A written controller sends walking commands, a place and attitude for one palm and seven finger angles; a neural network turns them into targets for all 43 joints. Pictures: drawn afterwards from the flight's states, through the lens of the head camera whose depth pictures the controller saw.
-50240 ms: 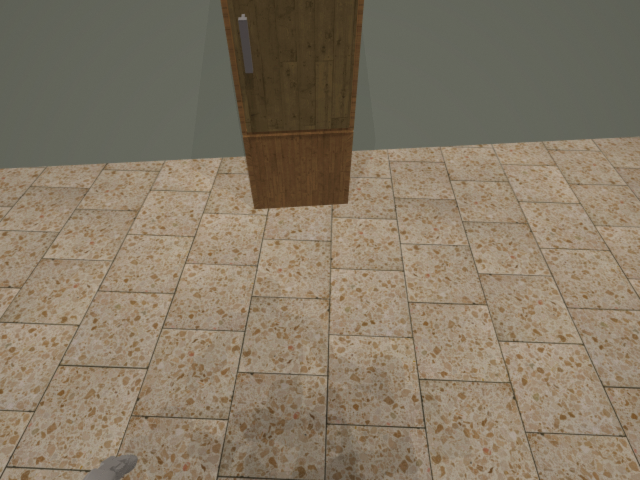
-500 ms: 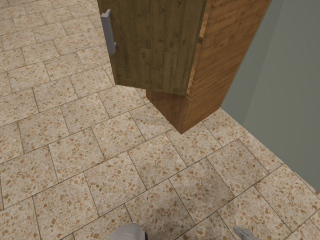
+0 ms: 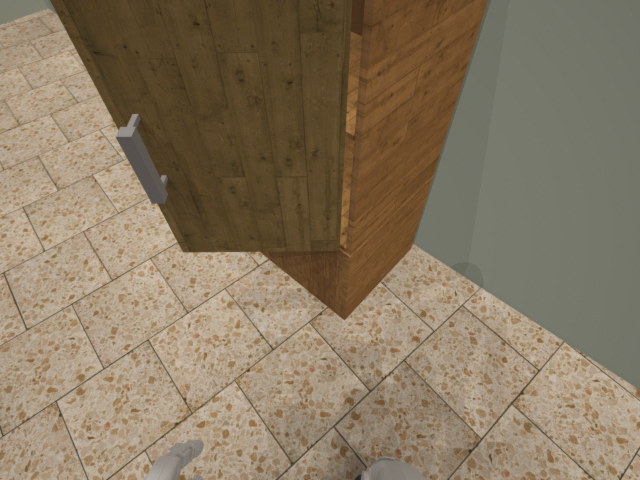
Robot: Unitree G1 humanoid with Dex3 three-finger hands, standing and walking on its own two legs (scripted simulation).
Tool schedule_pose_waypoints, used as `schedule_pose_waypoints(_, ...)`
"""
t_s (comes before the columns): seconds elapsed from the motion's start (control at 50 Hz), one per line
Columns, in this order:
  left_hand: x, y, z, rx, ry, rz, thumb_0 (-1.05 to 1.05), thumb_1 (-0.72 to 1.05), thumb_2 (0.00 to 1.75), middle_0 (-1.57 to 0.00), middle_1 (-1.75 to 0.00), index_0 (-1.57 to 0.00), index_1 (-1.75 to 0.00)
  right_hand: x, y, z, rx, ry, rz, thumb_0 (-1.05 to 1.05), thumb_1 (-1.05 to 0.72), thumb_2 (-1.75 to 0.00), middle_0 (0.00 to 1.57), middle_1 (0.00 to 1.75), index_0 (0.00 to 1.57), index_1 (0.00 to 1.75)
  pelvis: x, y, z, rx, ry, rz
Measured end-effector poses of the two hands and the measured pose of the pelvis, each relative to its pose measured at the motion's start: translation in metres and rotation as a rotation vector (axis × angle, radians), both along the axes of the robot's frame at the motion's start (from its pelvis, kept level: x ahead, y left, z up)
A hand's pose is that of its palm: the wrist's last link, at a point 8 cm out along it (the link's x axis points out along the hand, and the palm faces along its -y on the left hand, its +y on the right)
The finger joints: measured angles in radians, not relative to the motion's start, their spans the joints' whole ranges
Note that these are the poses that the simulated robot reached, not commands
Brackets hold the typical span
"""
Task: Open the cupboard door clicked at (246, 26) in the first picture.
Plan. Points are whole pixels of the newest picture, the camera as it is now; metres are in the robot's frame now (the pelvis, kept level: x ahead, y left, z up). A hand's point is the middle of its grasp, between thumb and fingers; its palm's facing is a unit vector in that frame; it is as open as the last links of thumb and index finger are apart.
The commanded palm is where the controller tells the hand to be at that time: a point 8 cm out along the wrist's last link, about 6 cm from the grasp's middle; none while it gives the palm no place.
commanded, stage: come to a stop and stand still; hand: left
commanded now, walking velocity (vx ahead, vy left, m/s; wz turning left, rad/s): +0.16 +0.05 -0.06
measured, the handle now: (147, 160) +0.62 +0.32 +0.00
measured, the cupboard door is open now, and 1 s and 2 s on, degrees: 42 42 42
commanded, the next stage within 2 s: look again from close up in 1.86 s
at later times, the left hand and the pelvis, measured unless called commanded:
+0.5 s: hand out of the picture +0.12 +0.23 -0.18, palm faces +0.05 -0.98 -0.21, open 7.3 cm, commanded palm none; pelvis +0.08 +0.03 +0.00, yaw -1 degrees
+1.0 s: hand out of the picture +0.10 +0.16 -0.15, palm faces -0.05 -0.97 -0.24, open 7.3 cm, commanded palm none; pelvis +0.04 -0.02 +0.01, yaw -3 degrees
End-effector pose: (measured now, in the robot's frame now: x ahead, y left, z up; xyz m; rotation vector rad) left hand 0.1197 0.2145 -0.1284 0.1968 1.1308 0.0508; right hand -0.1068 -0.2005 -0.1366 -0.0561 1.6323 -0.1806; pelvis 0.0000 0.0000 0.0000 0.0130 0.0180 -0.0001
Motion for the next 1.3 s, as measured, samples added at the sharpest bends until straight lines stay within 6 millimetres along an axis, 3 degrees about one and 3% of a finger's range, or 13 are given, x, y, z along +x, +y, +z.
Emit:
schedule_pose_waypoints(0.06,0.015,-0.012,-0.006,-0.007,-0.012,0.009,0.00,0.91,0.90,-0.20,-0.30,-0.20,-0.30,0.013,-0.002,-0.005,0.019,0.045,-0.028,0.00,-0.91,-0.90,0.20,0.30,0.20,0.30,0.023,-0.009,-0.006,-0.003,-0.009,-0.007)
schedule_pose_waypoints(0.12,0.007,-0.016,-0.003,-0.004,0.028,0.047,0.00,0.91,0.90,-0.20,-0.30,-0.20,-0.30,0.050,-0.011,-0.005,0.011,0.009,-0.020,0.00,-0.91,-0.90,0.20,0.30,0.20,0.30,0.038,-0.012,0.000,-0.004,-0.022,-0.006)
schedule_pose_waypoints(0.24,-0.001,0.010,0.008,0.075,0.114,0.092,-0.03,0.95,0.90,-0.20,-0.30,-0.20,-0.30,0.155,-0.024,-0.005,-0.016,-0.183,0.027,0.00,-0.91,-0.90,0.20,0.30,0.19,0.30,0.058,-0.009,0.011,0.000,-0.005,-0.011)
schedule_pose_waypoints(0.3,-0.005,0.020,0.007,0.077,0.151,0.104,-0.02,0.94,0.90,-0.20,-0.30,-0.20,-0.30,0.198,-0.029,-0.004,-0.045,-0.257,0.054,0.01,-0.93,-0.90,0.20,0.30,0.19,0.30,0.066,-0.001,0.011,0.001,-0.008,-0.016)
schedule_pose_waypoints(0.38,-0.007,0.035,-0.001,0.058,0.174,0.130,-0.01,0.92,0.90,-0.20,-0.30,-0.20,-0.30,0.243,-0.027,0.002,-0.087,-0.335,0.093,0.01,-0.93,-0.90,0.20,0.30,0.19,0.30,0.076,0.015,0.008,-0.006,-0.016,-0.012)
schedule_pose_waypoints(0.46,-0.005,0.054,-0.020,0.029,0.188,0.151,0.00,0.91,0.90,-0.20,-0.30,-0.20,-0.30,0.270,-0.017,0.008,-0.136,-0.397,0.131,0.00,-0.92,-0.90,0.20,0.30,0.19,0.30,0.084,0.032,-0.002,-0.022,-0.017,-0.007)
schedule_pose_waypoints(0.52,-0.003,0.062,-0.023,0.025,0.198,0.146,0.00,0.91,0.90,-0.20,-0.30,-0.20,-0.30,0.274,-0.007,0.017,-0.153,-0.409,0.157,0.00,-0.92,-0.90,0.20,0.30,0.19,0.30,0.082,0.036,0.001,-0.020,-0.016,-0.020)
schedule_pose_waypoints(0.6,-0.002,0.068,-0.017,0.026,0.210,0.120,0.00,0.91,0.90,-0.20,-0.30,-0.20,-0.30,0.265,0.000,0.023,-0.161,-0.405,0.154,0.00,-0.91,-0.90,0.20,0.30,0.20,0.30,0.073,0.039,0.007,-0.038,0.001,-0.036)
schedule_pose_waypoints(0.74,-0.005,0.066,-0.008,0.049,0.222,0.057,0.00,0.91,0.90,-0.20,-0.30,-0.20,-0.30,0.217,-0.008,0.020,-0.143,-0.356,0.090,0.00,-0.90,-0.90,0.20,0.30,0.20,0.30,0.054,0.029,0.011,-0.046,0.019,-0.068)
schedule_pose_waypoints(0.9,-0.008,0.024,-0.002,0.082,0.130,0.024,0.00,0.91,0.90,-0.20,-0.30,-0.20,-0.30,0.132,-0.050,-0.009,-0.089,-0.217,0.002,0.00,-0.90,-0.90,0.20,0.30,0.20,0.30,0.033,-0.008,-0.001,-0.003,-0.002,-0.057)
schedule_pose_waypoints(0.98,-0.024,-0.004,0.009,0.063,0.141,0.030,0.00,0.91,0.90,-0.20,-0.30,-0.20,-0.30,0.112,-0.064,-0.008,-0.060,-0.160,-0.003,0.00,-0.91,-0.90,0.20,0.30,0.20,0.30,0.036,-0.018,0.008,0.002,-0.018,-0.049)
schedule_pose_waypoints(1.12,-0.046,-0.011,0.014,0.066,0.197,0.078,0.00,0.93,0.90,-0.20,-0.30,-0.20,-0.30,0.122,-0.072,0.001,-0.053,-0.153,0.014,0.00,-0.91,-0.90,0.20,0.30,0.19,0.30,0.047,-0.025,0.015,0.024,-0.010,-0.042)
schedule_pose_waypoints(1.3,-0.065,0.007,-0.013,0.049,0.301,0.145,0.00,0.91,0.90,-0.20,-0.30,-0.20,-0.30,0.196,-0.053,-0.003,-0.092,-0.270,0.097,0.00,-0.91,-0.90,0.20,0.30,0.19,0.30,0.061,-0.010,0.001,0.024,-0.010,-0.033)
